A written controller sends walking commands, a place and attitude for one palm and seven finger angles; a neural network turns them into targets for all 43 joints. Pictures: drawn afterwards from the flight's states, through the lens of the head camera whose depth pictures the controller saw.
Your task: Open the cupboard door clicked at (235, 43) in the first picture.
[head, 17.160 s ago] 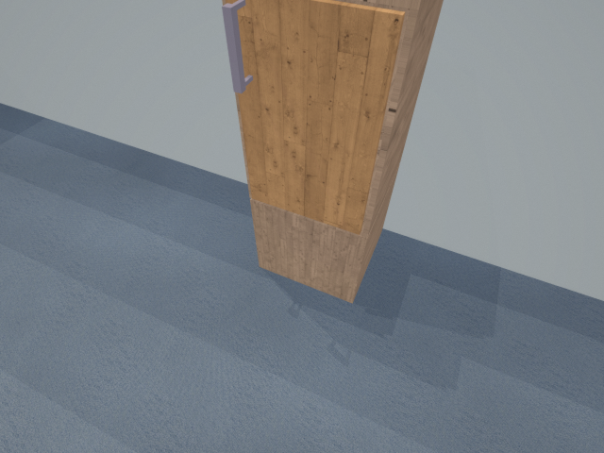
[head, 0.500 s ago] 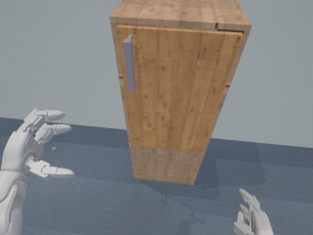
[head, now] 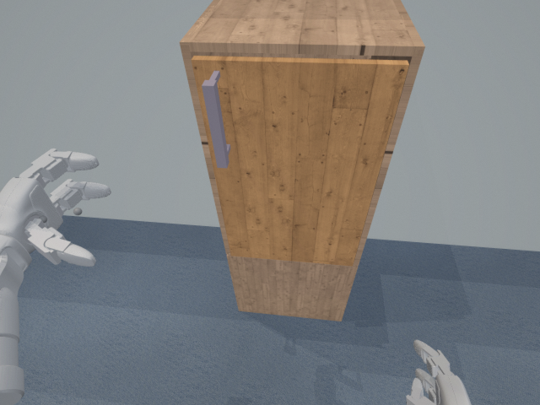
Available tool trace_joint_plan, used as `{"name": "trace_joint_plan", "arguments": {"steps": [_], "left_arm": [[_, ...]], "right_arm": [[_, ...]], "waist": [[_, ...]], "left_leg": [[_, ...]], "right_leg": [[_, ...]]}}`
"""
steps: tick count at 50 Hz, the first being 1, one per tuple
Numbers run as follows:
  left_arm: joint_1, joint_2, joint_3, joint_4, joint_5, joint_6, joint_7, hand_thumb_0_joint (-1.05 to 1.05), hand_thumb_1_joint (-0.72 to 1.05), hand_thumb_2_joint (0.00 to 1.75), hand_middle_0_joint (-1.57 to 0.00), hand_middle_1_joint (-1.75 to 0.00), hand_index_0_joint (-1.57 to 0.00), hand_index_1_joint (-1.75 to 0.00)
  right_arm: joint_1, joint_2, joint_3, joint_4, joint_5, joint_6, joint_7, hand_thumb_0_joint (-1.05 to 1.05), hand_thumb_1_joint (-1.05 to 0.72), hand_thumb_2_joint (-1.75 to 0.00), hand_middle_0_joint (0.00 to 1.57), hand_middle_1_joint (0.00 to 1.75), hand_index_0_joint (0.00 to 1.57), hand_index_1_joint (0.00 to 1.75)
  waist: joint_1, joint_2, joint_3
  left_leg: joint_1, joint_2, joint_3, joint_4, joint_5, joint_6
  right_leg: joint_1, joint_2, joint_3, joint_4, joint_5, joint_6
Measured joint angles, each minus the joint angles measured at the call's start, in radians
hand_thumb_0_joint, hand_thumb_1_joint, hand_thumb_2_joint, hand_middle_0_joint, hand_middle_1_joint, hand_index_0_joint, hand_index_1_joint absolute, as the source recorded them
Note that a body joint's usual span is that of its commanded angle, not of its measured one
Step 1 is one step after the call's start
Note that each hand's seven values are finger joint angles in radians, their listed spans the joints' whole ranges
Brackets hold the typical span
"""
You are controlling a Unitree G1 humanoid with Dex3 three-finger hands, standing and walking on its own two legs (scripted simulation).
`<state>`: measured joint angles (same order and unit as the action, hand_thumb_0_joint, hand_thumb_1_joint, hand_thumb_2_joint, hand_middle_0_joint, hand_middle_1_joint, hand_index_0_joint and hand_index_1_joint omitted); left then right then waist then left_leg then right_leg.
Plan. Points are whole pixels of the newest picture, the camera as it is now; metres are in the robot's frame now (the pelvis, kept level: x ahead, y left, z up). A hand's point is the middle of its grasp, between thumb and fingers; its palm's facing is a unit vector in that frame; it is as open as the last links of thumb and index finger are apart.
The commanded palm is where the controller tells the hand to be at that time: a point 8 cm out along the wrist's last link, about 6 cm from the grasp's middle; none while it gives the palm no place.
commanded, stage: raise the hand with hooked fingers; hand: left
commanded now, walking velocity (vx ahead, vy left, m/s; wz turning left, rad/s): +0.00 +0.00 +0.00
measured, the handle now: (219, 121) +0.56 +0.14 +0.14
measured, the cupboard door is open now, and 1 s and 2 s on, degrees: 0 0 0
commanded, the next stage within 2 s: move the hooked fingers beside the handle in 0.38 s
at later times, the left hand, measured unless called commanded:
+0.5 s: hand (99, 219) +0.30 +0.25 +0.16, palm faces +0.02 -1.00 -0.06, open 14.0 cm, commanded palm +0.27 +0.30 +0.17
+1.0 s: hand (122, 186) +0.37 +0.25 +0.15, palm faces +0.00 -1.00 -0.03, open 14.0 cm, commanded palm +0.34 +0.30 +0.16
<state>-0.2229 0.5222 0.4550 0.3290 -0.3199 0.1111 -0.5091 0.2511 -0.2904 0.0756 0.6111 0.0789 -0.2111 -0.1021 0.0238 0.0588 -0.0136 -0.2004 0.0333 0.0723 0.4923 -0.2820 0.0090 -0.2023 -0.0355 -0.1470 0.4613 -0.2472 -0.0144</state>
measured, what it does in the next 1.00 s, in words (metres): stands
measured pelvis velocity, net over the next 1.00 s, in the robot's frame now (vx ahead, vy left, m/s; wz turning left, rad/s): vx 0.00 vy -0.01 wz -0.03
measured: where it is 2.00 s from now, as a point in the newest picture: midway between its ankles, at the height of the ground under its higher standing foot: outside the picture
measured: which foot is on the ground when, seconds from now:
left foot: down 0.00-1.00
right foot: down 0.00-1.00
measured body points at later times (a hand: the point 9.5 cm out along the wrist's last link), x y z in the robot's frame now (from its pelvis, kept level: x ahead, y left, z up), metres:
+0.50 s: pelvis +0.00 -0.02 +0.00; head -0.01 -0.04 +0.45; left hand +0.29 +0.31 +0.17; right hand +0.18 -0.25 -0.08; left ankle -0.01 +0.11 -0.74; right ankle +0.00 -0.11 -0.74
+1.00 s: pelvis +0.00 -0.01 +0.00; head +0.00 -0.02 +0.45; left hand +0.36 +0.30 +0.16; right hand +0.13 -0.27 -0.09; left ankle -0.01 +0.11 -0.74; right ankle +0.00 -0.11 -0.74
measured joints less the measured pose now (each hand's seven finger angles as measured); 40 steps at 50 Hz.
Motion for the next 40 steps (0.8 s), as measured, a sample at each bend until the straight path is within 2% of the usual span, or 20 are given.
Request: {"name": "trace_joint_plan", "arguments": {"steps": [3, 9, 13, 20, 26, 32, 36, 40], "left_arm": [[0.037, -0.022, -0.004, -0.021, -0.003, 0.004, -0.008, -0.01, -0.50, 0.30, -0.30, -1.20, -0.30, -1.20], [0.084, -0.076, 0.018, -0.086, -0.005, -0.057, 0.033, -0.01, -0.50, 0.30, -0.30, -1.20, -0.30, -1.20], [0.061, -0.073, 0.025, -0.076, 0.004, -0.065, 0.055, -0.01, -0.50, 0.30, -0.30, -1.20, -0.30, -1.20], [0.040, -0.053, -0.004, -0.032, 0.010, -0.018, 0.031, -0.01, -0.50, 0.30, -0.30, -1.20, -0.30, -1.20], [0.057, -0.065, 0.007, -0.040, -0.004, -0.046, 0.031, -0.01, -0.50, 0.30, -0.30, -1.20, -0.30, -1.20], [-0.022, -0.060, -0.015, 0.035, 0.019, -0.053, 0.050, -0.01, -0.50, 0.30, -0.30, -1.20, -0.30, -1.20], [-0.089, -0.046, -0.038, 0.102, 0.039, -0.051, 0.053, -0.01, -0.50, 0.30, -0.30, -1.20, -0.30, -1.20], [-0.136, -0.050, -0.047, 0.140, 0.045, -0.078, 0.057, -0.01, -0.50, 0.30, -0.30, -1.20, -0.30, -1.20]], "right_arm": [[0.000, -0.011, -0.012, -0.010, -0.002, 0.007, 0.008, 0.01, -0.90, -0.90, 0.21, 0.30, 0.20, 0.30], [0.004, -0.003, -0.022, -0.011, -0.010, 0.002, 0.010, 0.02, -0.90, -0.90, 0.21, 0.30, 0.20, 0.30], [-0.001, 0.003, -0.021, -0.007, -0.007, -0.003, 0.003, 0.01, -0.90, -0.90, 0.21, 0.30, 0.20, 0.30], [-0.025, 0.000, -0.017, -0.014, 0.001, 0.008, -0.006, 0.01, -0.90, -0.90, 0.21, 0.30, 0.20, 0.30], [-0.023, 0.011, -0.011, -0.012, -0.001, 0.009, -0.004, 0.01, -0.90, -0.90, 0.21, 0.30, 0.20, 0.30], [-0.017, 0.009, -0.007, 0.005, 0.003, 0.005, -0.015, 0.01, -0.90, -0.90, 0.21, 0.30, 0.20, 0.30], [-0.020, 0.006, -0.006, 0.014, 0.003, 0.008, -0.021, 0.01, -0.90, -0.90, 0.21, 0.30, 0.20, 0.30], [-0.011, 0.003, -0.007, 0.019, -0.002, 0.007, -0.021, 0.01, -0.90, -0.90, 0.21, 0.30, 0.20, 0.30]], "waist": [[-0.006, 0.002, 0.000], [-0.001, -0.018, 0.001], [0.005, -0.019, 0.003], [0.003, 0.001, 0.008], [0.002, -0.003, 0.002], [0.006, -0.007, 0.013], [-0.004, -0.011, 0.025], [-0.019, -0.014, 0.023]], "left_leg": [[-0.001, 0.003, 0.008, -0.002, -0.002, -0.002], [0.020, 0.014, 0.013, -0.011, -0.004, -0.012], [0.030, 0.018, 0.008, -0.013, -0.003, -0.018], [0.021, 0.018, 0.004, -0.010, 0.002, -0.019], [0.023, 0.019, 0.008, -0.010, 0.002, -0.020], [0.012, 0.017, -0.004, 0.003, 0.002, -0.020], [-0.006, 0.015, -0.005, 0.008, 0.006, -0.018], [-0.015, 0.013, 0.001, 0.008, 0.007, -0.014]], "right_leg": [[-0.009, 0.003, 0.008, 0.007, -0.004, -0.002], [0.005, 0.014, 0.014, 0.006, -0.010, -0.011], [0.018, 0.019, 0.009, 0.001, -0.010, -0.016], [0.009, 0.018, 0.006, 0.008, -0.009, -0.018], [0.006, 0.019, 0.010, 0.014, -0.011, -0.019], [0.003, 0.017, -0.001, 0.018, -0.010, -0.020], [-0.012, 0.015, -0.002, 0.022, -0.005, -0.019], [-0.025, 0.013, 0.004, 0.021, -0.002, -0.017]]}}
